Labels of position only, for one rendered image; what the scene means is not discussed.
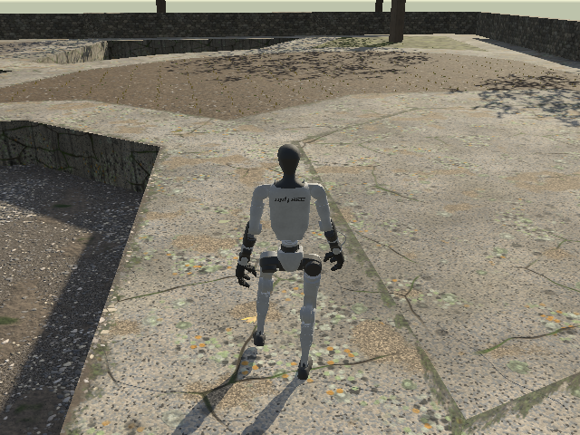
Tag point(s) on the robot right hand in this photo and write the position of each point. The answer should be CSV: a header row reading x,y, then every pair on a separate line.
x,y
339,258

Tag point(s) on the left robot forearm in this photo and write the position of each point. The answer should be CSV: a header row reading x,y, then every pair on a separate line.
x,y
247,247

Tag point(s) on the robot left hand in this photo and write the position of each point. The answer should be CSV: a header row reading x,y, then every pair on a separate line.
x,y
240,274

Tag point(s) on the right robot forearm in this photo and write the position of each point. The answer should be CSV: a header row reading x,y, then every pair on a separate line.
x,y
333,240

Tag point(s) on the left robot thigh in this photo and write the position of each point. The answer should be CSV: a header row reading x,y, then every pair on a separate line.
x,y
268,262

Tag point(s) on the robot left upper arm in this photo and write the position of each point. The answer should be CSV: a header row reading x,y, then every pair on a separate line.
x,y
256,210

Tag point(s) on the robot right foot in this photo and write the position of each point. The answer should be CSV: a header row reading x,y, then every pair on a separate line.
x,y
303,372

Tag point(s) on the robot right upper arm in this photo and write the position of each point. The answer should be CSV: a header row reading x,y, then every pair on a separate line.
x,y
317,191

